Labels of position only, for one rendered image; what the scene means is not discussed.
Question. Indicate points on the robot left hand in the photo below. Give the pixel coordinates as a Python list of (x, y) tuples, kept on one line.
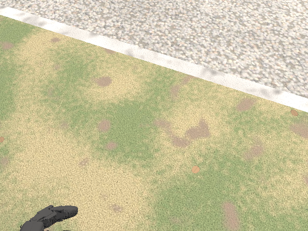
[(48, 216)]

